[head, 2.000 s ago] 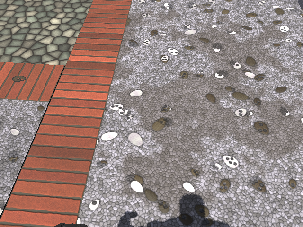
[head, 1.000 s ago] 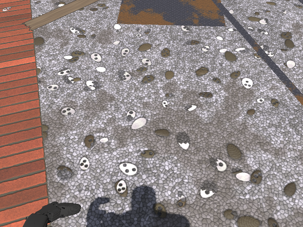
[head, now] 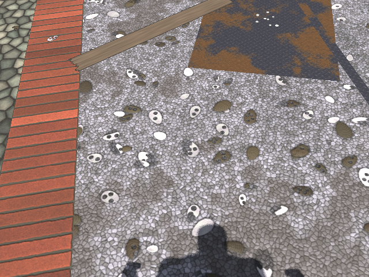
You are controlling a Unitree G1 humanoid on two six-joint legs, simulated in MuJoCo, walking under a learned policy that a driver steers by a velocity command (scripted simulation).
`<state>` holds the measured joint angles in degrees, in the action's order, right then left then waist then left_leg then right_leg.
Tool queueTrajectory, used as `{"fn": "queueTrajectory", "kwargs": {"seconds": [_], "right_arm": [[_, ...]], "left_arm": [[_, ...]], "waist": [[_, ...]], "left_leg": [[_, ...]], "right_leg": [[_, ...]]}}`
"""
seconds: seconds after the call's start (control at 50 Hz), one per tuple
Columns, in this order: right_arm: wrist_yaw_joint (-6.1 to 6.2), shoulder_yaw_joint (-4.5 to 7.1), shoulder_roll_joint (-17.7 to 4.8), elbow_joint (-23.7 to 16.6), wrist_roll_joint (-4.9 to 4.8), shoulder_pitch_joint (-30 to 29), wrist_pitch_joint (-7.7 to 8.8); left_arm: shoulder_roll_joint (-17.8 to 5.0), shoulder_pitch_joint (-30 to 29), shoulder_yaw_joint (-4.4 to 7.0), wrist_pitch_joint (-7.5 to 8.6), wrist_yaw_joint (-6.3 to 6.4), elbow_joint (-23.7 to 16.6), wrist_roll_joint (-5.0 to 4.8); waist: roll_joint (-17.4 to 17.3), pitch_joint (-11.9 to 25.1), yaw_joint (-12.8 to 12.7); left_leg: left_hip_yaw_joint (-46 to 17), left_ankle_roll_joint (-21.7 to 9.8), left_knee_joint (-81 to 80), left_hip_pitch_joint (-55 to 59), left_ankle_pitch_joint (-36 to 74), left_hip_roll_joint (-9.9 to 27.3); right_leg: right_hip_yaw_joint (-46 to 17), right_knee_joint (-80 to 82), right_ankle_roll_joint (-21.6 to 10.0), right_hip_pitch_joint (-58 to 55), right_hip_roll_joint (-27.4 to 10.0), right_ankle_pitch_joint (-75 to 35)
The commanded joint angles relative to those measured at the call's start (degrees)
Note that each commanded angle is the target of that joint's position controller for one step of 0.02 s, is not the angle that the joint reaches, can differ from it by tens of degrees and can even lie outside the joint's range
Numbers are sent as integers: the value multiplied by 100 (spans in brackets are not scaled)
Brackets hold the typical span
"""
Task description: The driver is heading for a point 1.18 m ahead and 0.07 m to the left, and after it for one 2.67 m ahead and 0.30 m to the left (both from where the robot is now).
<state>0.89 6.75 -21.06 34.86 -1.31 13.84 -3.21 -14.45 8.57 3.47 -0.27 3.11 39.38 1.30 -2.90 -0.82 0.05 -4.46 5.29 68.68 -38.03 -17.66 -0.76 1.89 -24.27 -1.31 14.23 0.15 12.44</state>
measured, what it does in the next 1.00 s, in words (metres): steps on the spot, turning left: left foot, then right foot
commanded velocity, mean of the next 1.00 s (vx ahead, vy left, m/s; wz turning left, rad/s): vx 0.00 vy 0.00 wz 0.37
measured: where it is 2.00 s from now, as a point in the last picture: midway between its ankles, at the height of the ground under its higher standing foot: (122, 245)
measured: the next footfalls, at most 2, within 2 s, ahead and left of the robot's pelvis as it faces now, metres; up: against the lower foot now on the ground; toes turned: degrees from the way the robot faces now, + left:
left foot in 0.24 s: +0.04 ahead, +0.17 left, +0.00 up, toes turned +17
right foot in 0.62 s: +0.12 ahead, -0.06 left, +0.00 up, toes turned +19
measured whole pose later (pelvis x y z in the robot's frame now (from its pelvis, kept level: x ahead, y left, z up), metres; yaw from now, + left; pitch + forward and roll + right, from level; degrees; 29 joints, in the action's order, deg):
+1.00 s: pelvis +0.05 +0.04 -0.01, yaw +20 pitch +0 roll +0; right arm 1.0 2.4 -13.0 45.1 0.7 13.0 -0.8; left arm -11.8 10.5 0.9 0.9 1.0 42.2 0.6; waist -0.2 -0.7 0.7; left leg -3.0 0.8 32.2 -14.2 -17.7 -0.8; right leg 1.5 -33.2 -0.7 14.6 -0.5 18.3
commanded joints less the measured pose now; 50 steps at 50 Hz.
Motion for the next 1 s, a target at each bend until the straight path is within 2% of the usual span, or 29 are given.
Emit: {"fn": "queueTrajectory", "kwargs": {"seconds": [0.02,0.08,0.14,0.18,0.2,0.22,0.24,0.26,0.28,0.3,0.32,0.34,0.36,0.4,0.44,0.48,0.56,0.6,0.62,0.64,0.66,0.68,0.7,0.72,0.76,0.88,1.0], "right_arm": [[-73,-106,-48,-679,-22,-561,71],[-184,-180,49,-827,-1,-718,87],[-233,-136,-58,-791,-13,-648,44],[-251,-97,-99,-802,-12,-668,-23],[-260,-73,-95,-788,-9,-608,-46],[-252,-37,-89,-691,2,-361,-48],[-184,61,-311,-525,41,38,-29],[-69,234,-987,-549,70,438,19],[-60,241,-1386,-688,247,221,115],[-124,111,-863,-652,293,356,212],[-129,22,-698,-535,267,111,279],[-94,-10,-547,-530,168,-281,287],[-67,-67,-433,-556,86,-586,266],[-32,-134,-379,-552,164,-858,267],[-13,-179,-259,-477,187,-889,300],[7,-198,-223,-383,177,-877,303],[-34,-230,-223,-173,188,-735,283],[-58,-318,-46,-89,124,-851,289],[-63,-386,128,14,124,-681,317],[-66,-446,309,61,227,-481,362],[-97,-431,353,100,283,-19,403],[-63,-409,196,145,322,-258,381],[-44,-349,38,157,286,-512,344],[-18,-337,59,187,264,-620,305],[-10,-347,154,223,252,-570,247],[-9,-343,309,480,210,-386,326],[51,-319,306,716,197,-194,318]], "left_arm": [[-847,6,183,13,55,-349,16],[-1161,84,305,-30,-8,-298,-11],[-1324,-75,391,-12,-102,-285,-85],[-1329,-21,424,49,-175,-217,-209],[-1312,-13,426,81,-205,-174,-282],[-1256,-66,413,105,-223,-127,-367],[-1021,233,350,143,-260,29,-367],[-739,227,239,179,-280,-152,-117],[-579,35,133,218,-271,-456,71],[-1000,-389,257,183,-251,-370,-69],[-987,-430,253,131,-222,-359,-208],[-884,-297,240,79,-144,-232,-186],[-949,-197,256,17,-90,-187,-115],[-907,191,252,-42,-90,-45,-93],[-759,296,184,-52,-90,-5,-122],[-593,168,90,-47,-107,-53,-110],[-672,98,78,-33,-176,-128,-128],[-559,314,54,11,-218,-68,-112],[-543,395,31,43,-237,-48,-30],[-826,428,60,77,-217,-110,65],[-1073,138,103,95,-201,-107,36],[-664,-86,21,122,-240,-160,-15],[-514,-155,-20,145,-262,-180,-2],[-556,-108,-10,163,-261,-160,4],[-546,62,-28,224,-238,-116,-24],[-434,173,-67,200,-169,-124,-59],[-354,140,-87,190,-199,-60,-74]], "waist": [[952,251,-271],[1107,393,-350],[1236,443,-254],[1303,464,-227],[1291,506,-144],[1210,576,53],[737,753,186],[-605,1057,253],[-1782,1541,163],[-764,1771,637],[-619,1380,431],[-341,1101,215],[-406,907,75],[-469,924,-171],[-481,899,-175],[-527,831,-83],[-654,644,74],[-542,518,-133],[-351,500,-180],[208,560,-7],[1228,548,517],[1333,552,335],[1155,317,208],[978,244,119],[861,171,57],[393,300,-35],[245,287,-2]], "left_leg": [[322,226,-371,-783,160,433],[496,164,-1211,-262,-13,590],[831,-43,-1989,553,-60,484],[915,-246,-2606,980,-156,375],[943,-386,-3106,1283,-71,269],[997,-569,-3893,1854,426,108],[800,-799,-4603,2890,1461,0],[-888,-1264,-4504,4444,3981,1236],[-2497,-2601,-4298,4712,5384,2640],[-1993,-2684,-4443,4399,5002,2432],[-1380,-2332,-4467,3992,4289,2052],[-1026,-1971,-4504,3632,3581,1649],[-832,-1830,-4567,3240,3449,1499],[-543,-1838,-4695,2664,3515,1311],[-458,-1837,-4749,2609,3208,1242],[-494,-1826,-4733,2560,2786,1242],[-854,-1908,-4688,2325,1961,1351],[-865,-1707,-4515,2076,1455,1183],[-797,-1426,-4431,1904,1013,966],[-559,-1041,-4021,1682,342,574],[-58,-744,-3907,1788,-244,91],[49,-556,-3959,2366,-6,144],[40,-553,-3991,2376,179,126],[35,-600,-3974,2338,303,119],[-79,-663,-4065,2292,497,163],[-99,-630,-4074,2240,934,186],[-114,-577,-4052,2417,1196,217]], "right_leg": [[-716,619,-1143,-1172,-1426,-1894],[-404,526,-1174,-1260,-1676,-2173],[9,398,-1015,-975,-1795,-2351],[95,160,-878,-969,-1893,-2434],[135,-54,-771,-983,-1899,-2447],[310,-458,-569,-833,-1795,-2335],[661,-1211,-203,-304,-1505,-1974],[993,-2875,315,1403,-971,235],[455,-4270,633,2809,-332,2816],[-249,-4914,621,2760,-429,2652],[-311,-4868,512,2749,-505,2201],[-355,-4537,490,2705,-570,1725],[-328,-4383,530,2532,-545,1344],[-211,-4341,597,1895,-371,847],[-237,-3662,617,1667,-362,668],[-280,-2859,575,1374,-385,624],[-225,-1812,436,733,-289,777],[-97,-662,278,53,-193,63],[-232,-45,191,-435,-263,-682],[-913,74,25,-825,-847,-1827],[-1168,-44,-398,-481,-1217,-1771],[-1195,163,-532,156,-1119,-627],[-985,165,-341,292,-849,-12],[-818,103,-186,297,-697,145],[-685,8,-85,228,-610,114],[-513,-290,-119,-132,-484,-399],[-447,-327,-145,-132,-412,-610]]}}
Velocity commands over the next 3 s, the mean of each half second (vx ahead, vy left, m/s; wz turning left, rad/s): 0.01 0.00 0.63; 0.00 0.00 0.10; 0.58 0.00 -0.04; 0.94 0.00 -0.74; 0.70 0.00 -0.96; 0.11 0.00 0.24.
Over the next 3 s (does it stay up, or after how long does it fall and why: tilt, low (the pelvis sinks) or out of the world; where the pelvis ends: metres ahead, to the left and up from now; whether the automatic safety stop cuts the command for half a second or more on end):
stays up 1.13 0.16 -0.01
